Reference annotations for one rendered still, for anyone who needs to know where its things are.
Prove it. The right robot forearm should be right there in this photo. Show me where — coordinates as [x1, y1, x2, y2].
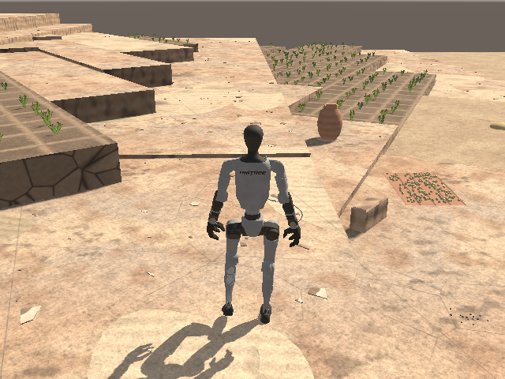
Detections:
[282, 192, 299, 229]

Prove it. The robot right hand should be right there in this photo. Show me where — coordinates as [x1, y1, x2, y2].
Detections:
[283, 226, 301, 247]

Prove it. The robot left hand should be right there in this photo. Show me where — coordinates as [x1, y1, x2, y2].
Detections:
[207, 222, 225, 240]

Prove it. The right robot foot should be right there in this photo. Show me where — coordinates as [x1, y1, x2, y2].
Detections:
[260, 304, 271, 324]

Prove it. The right robot upper arm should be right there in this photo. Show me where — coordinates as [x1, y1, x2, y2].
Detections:
[269, 159, 290, 204]

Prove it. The robot left shin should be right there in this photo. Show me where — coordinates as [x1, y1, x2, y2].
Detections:
[224, 252, 236, 306]

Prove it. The left robot upper arm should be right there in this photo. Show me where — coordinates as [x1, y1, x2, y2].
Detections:
[215, 159, 237, 202]

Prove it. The left robot forearm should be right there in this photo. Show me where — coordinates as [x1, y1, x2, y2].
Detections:
[208, 190, 223, 224]

